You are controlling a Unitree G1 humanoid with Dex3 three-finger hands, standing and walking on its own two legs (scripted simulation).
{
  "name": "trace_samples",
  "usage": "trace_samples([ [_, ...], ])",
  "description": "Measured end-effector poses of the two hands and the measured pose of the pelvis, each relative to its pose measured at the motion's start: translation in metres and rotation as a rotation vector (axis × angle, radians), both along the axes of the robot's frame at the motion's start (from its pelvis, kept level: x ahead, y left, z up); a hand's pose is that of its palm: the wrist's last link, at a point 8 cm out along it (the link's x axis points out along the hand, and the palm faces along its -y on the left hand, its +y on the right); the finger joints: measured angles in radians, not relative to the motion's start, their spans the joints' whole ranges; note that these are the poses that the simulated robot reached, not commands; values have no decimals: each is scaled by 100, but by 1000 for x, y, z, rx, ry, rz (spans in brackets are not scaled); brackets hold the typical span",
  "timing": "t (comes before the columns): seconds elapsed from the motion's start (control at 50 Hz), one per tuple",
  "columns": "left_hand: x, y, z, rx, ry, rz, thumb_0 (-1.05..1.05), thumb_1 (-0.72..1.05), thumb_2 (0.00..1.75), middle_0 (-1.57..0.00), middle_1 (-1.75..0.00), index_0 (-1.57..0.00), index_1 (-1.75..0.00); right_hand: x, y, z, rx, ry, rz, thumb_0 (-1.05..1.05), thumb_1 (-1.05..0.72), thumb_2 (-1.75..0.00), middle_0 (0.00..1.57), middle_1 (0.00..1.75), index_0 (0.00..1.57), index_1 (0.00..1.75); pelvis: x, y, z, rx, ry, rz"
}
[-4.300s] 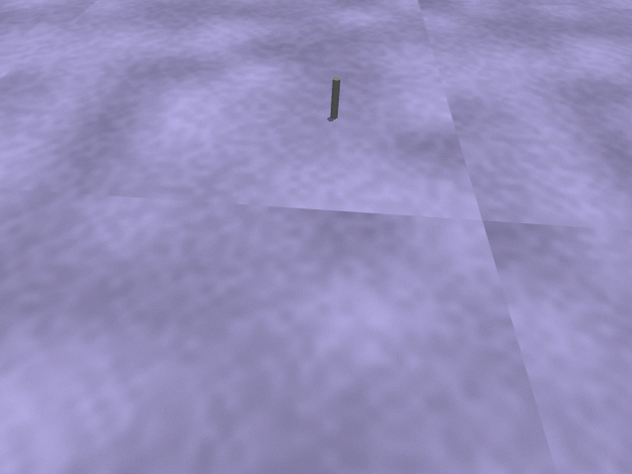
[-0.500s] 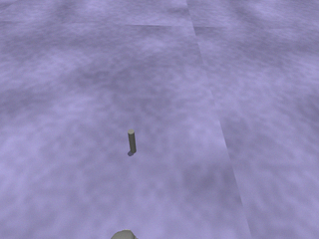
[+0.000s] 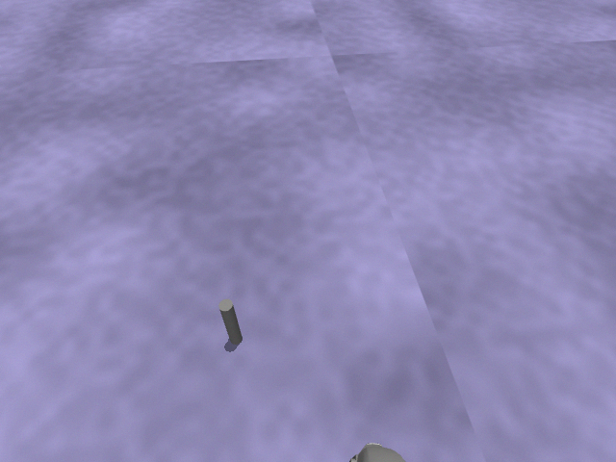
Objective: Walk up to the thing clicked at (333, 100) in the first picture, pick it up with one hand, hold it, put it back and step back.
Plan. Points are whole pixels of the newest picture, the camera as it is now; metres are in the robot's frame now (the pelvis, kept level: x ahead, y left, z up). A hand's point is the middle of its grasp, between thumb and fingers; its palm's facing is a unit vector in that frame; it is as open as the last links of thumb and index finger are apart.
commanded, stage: walk up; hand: left
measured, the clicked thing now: (231, 323) +0.62 +0.24 -0.65
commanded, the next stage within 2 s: none
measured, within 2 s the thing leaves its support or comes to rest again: neither
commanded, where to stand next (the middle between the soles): +0.32 +0.02 m, yaw +2 degrees
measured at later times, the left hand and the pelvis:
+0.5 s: hand (104, 455) +0.17 +0.29 -0.14, palm faces +0.02 -0.93 -0.36, open 7.4 cm; pelvis +0.13 +0.01 +0.00, yaw +2 degrees
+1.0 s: hand (144, 369) +0.29 +0.27 -0.15, palm faces -0.04 -0.92 -0.38, open 7.4 cm; pelvis +0.21 +0.01 -0.01, yaw +0 degrees
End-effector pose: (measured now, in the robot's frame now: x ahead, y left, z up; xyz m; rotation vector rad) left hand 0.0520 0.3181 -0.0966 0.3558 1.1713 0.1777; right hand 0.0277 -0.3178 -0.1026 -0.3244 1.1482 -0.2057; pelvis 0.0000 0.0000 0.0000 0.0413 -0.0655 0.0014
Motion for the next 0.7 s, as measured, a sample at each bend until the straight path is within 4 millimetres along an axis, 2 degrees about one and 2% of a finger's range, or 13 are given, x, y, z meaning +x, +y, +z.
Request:
trace_samples([
  [0.08, 45, -18, 5, 40, -74, -16, 1, 91, 89, -21, -30, -21, -30, 23, -16, -25, 24, 28, -7, 1, -90, -90, 20, 30, 20, 30, 27, -17, -11, -31, -9, 6],
  [0.12, 60, -25, 10, 45, -117, -14, 1, 90, 89, -21, -30, -21, -30, 38, -17, -29, 39, 41, 6, 1, -91, -90, 20, 30, 20, 30, 37, -23, -10, -21, -14, 8],
  [0.2, 73, -34, 24, 45, -138, 6, 0, 90, 89, -21, -30, -21, -30, 71, -18, -22, 60, 23, 29, 1, -91, -90, 20, 30, 20, 30, 55, -27, 1, -7, -16, 1],
  [0.26, 77, -34, 27, 47, -120, 10, 0, 90, 89, -21, -30, -21, -30, 92, -20, -15, 59, 0, 39, 1, -91, -90, 20, 30, 20, 30, 68, -26, 6, -15, -14, -3],
  [0.38, 86, -19, 19, 33, -85, 29, 1, 90, 89, -21, -30, -21, -30, 121, -20, -2, 19, 20, 50, 1, -91, -90, 20, 30, 20, 30, 96, -17, 6, -44, -4, 13],
  [0.48, 100, 7, -3, 3, -54, 56, 1, 90, 89, -21, -30, -21, -30, 148, -8, 9, -41, 38, 59, 1, -91, -90, 20, 30, 20, 30, 125, 2, -1, -73, 9, 27],
  [0.54, 115, 25, -24, -8, -21, 58, 1, 90, 89, -21, -30, -21, -30, 163, 3, 13, -87, 14, 49, 1, -91, -90, 20, 30, 20, 30, 143, 17, -11, -54, 8, 27],
  [0.58, 127, 29, -33, -20, 8, 56, 1, 90, 89, -21, -30, -21, -30, 170, 12, 16, -98, -7, 35, 1, -91, -90, 20, 30, 20, 30, 153, 24, -11, -48, 8, 16],
  [0.7, 168, 29, -29, -56, 27, 17, 1, 91, 89, -21, -30, -21, -30, 178, 33, 30, -86, 4, 2, 1, -91, -90, 20, 30, 20, 30, 178, 32, 2, -52, 0, 12],
])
